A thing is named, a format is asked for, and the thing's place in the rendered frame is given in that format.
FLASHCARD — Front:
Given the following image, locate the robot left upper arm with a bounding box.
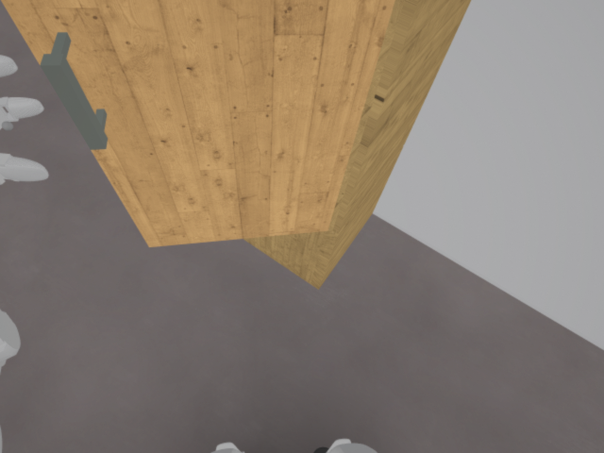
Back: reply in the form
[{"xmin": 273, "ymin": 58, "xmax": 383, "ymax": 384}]
[{"xmin": 0, "ymin": 310, "xmax": 21, "ymax": 453}]

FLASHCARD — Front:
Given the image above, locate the cupboard door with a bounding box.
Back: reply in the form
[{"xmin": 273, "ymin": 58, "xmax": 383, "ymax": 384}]
[{"xmin": 1, "ymin": 0, "xmax": 395, "ymax": 247}]

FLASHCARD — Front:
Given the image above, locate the robot left hand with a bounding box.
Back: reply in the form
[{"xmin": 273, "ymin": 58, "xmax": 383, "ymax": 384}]
[{"xmin": 0, "ymin": 55, "xmax": 49, "ymax": 185}]

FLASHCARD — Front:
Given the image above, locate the handle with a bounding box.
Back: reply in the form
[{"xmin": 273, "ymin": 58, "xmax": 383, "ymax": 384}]
[{"xmin": 40, "ymin": 32, "xmax": 108, "ymax": 150}]

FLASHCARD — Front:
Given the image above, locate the robot left shin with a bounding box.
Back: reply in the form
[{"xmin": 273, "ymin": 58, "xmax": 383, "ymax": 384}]
[{"xmin": 216, "ymin": 443, "xmax": 241, "ymax": 452}]

